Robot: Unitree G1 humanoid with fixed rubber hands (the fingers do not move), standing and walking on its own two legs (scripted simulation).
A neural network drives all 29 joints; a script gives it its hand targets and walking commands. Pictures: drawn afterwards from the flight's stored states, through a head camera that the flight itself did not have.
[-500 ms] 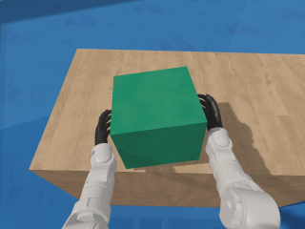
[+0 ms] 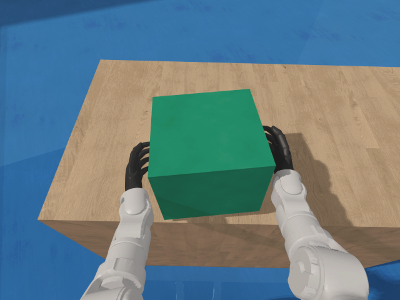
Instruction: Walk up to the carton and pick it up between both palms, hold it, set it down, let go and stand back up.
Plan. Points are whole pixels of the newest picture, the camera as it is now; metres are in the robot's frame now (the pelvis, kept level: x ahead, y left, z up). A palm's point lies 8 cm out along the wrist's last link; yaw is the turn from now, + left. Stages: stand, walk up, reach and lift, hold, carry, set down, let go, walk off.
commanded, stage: set down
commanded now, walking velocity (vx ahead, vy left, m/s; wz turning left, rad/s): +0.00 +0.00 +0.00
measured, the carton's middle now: (206, 154) +0.44 +0.03 -0.01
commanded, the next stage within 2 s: none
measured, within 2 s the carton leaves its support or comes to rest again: rests again in 0.20 s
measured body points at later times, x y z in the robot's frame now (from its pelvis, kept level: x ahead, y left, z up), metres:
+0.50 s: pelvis +0.00 +0.00 +0.00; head +0.10 +0.01 +0.44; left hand +0.36 +0.17 +0.00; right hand +0.43 -0.13 +0.00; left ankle -0.02 +0.13 -0.75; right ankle -0.02 -0.11 -0.75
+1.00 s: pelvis +0.00 +0.00 +0.00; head +0.10 +0.00 +0.44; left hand +0.36 +0.17 -0.01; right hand +0.42 -0.13 +0.00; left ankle -0.02 +0.13 -0.75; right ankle -0.02 -0.11 -0.75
